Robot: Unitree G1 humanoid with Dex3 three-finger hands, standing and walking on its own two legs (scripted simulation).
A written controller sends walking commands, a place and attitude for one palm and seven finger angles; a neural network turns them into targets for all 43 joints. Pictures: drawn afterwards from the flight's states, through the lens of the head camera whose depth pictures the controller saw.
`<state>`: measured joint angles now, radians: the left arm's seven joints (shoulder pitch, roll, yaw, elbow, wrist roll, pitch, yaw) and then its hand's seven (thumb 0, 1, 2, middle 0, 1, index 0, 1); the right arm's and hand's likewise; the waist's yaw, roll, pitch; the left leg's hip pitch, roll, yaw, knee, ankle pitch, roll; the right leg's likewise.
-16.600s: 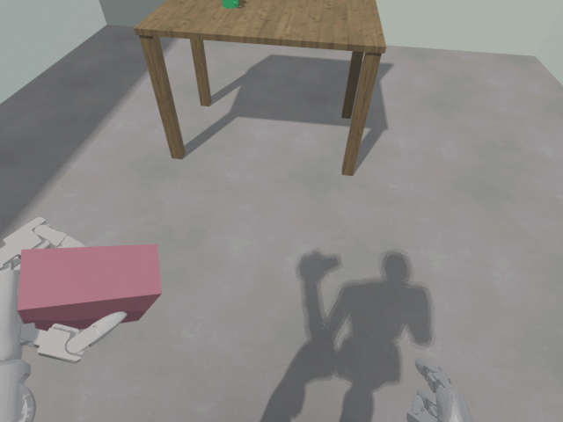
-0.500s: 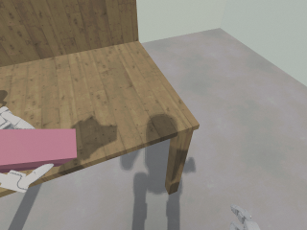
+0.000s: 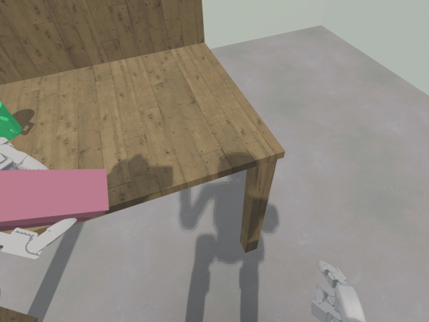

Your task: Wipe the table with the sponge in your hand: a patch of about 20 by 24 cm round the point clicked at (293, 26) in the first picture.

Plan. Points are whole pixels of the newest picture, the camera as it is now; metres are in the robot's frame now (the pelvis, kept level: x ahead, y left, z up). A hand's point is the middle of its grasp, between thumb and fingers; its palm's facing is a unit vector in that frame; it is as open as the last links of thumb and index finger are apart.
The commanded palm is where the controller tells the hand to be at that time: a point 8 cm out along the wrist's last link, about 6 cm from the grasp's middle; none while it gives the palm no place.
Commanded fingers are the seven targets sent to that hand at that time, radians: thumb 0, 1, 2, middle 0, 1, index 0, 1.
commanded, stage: come to a stop and stand still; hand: left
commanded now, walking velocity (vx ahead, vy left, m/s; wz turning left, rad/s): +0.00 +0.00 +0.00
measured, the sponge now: (63, 200) +0.25 +0.20 +0.19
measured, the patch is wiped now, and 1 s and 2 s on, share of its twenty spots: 0.00 0.00 0.00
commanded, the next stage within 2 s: look again from close up in 0.52 s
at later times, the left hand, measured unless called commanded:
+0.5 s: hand out of the picture +0.17 +0.24 +0.21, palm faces +0.37 -0.78 -0.50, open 9.4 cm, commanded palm +0.11 +0.29 +0.20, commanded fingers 0.00 0.10 1.30 -1.20 -1.60 -1.20 -1.60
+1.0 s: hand out of the picture +0.13 +0.27 +0.20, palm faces +0.33 -0.86 -0.38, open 9.4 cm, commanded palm +0.07 +0.31 +0.20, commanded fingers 0.00 0.10 1.30 -1.20 -1.60 -1.20 -1.60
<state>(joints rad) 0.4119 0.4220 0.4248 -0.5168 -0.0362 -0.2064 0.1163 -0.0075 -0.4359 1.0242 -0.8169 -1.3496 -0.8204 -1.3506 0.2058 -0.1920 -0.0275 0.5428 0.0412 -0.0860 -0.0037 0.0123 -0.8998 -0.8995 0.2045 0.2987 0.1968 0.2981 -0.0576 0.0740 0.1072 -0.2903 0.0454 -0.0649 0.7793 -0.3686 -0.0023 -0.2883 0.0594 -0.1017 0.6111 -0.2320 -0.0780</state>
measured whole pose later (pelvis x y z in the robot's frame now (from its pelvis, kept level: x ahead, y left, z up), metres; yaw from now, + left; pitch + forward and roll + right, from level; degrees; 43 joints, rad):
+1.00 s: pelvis -0.11 +0.04 +0.02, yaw -4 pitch -3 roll +0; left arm 0.35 0.43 0.38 -0.40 -0.03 -0.32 0.07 -0.01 -0.44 1.03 -0.81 -1.35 -0.82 -1.35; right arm 0.21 -0.18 0.02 0.55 0.01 -0.17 0.01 0.01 -0.90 -0.90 0.20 0.30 0.20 0.30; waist 0.02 -0.06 0.04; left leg -0.22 -0.08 0.05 0.45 -0.19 0.09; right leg -0.25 0.01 0.00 0.49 -0.23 -0.01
